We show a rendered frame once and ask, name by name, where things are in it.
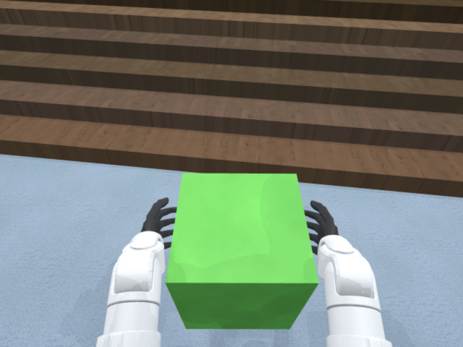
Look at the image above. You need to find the right robot forearm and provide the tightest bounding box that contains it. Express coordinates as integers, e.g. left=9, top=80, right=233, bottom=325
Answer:
left=318, top=235, right=392, bottom=347

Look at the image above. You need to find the left robot forearm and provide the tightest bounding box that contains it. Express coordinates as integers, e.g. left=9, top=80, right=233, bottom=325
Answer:
left=96, top=231, right=165, bottom=347

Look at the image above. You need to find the right robot hand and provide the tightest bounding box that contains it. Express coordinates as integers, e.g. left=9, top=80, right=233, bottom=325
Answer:
left=304, top=200, right=339, bottom=255

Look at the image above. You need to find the left robot hand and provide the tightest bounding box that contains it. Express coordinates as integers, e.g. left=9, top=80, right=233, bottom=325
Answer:
left=141, top=197, right=177, bottom=249

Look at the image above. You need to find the carton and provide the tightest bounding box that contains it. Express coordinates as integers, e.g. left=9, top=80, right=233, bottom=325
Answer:
left=165, top=173, right=319, bottom=329

